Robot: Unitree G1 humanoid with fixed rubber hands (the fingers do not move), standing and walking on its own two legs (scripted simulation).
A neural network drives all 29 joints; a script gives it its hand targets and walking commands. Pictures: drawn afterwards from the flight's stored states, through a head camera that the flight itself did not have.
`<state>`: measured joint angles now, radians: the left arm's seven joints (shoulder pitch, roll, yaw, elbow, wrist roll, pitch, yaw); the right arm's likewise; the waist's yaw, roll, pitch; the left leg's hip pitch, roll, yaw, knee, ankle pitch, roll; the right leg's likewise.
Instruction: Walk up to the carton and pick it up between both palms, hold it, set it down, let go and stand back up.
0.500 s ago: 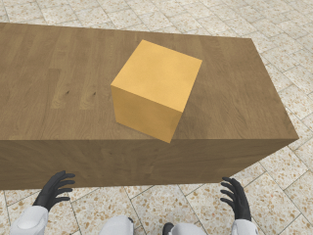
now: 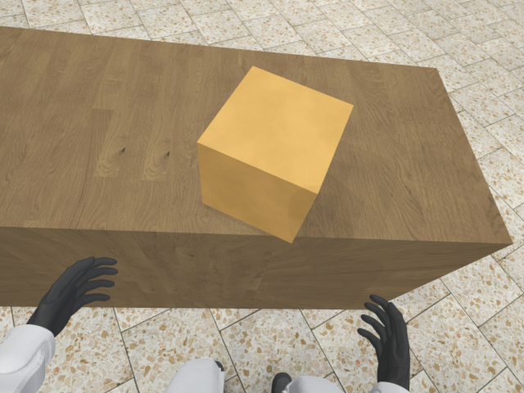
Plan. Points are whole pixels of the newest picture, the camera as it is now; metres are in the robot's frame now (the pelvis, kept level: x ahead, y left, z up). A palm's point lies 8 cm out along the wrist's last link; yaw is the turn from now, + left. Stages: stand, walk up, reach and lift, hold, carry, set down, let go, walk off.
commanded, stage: reach and lift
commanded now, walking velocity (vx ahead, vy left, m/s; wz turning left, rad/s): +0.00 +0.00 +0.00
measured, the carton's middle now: (272, 157) +0.46 +0.01 +0.01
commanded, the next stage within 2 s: none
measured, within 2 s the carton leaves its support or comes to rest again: neither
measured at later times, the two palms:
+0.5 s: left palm (57, 317) +0.18 +0.27 +0.01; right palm (382, 356) +0.16 -0.13 +0.03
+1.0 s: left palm (87, 244) +0.27 +0.25 +0.04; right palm (378, 287) +0.24 -0.13 +0.05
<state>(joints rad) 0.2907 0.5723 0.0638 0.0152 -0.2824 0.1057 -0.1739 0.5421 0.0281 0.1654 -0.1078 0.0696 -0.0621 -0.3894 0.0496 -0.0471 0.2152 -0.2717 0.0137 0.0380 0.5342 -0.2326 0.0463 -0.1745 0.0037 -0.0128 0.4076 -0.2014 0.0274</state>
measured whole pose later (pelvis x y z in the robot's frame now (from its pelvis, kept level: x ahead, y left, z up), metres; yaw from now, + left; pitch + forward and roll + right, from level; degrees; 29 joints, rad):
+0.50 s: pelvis -0.01 +0.00 +0.00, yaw +0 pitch -4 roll -3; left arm 0.29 0.62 -0.02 -0.06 -0.39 0.05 -0.17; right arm 0.55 0.07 0.21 -0.31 0.11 0.11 -0.45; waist 0.08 -0.05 0.18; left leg -0.27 0.01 0.04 0.58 -0.25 0.05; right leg -0.17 0.00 -0.01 0.46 -0.22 0.03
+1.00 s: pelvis +0.02 -0.01 +0.00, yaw +0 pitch -1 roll -2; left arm 0.08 0.62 -0.03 -0.06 -0.44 0.23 -0.16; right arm 0.32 0.07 0.19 -0.34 0.12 0.32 -0.47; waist 0.07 -0.04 0.13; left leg -0.26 0.01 0.04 0.54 -0.27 0.04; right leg -0.17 0.00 -0.01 0.44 -0.25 0.03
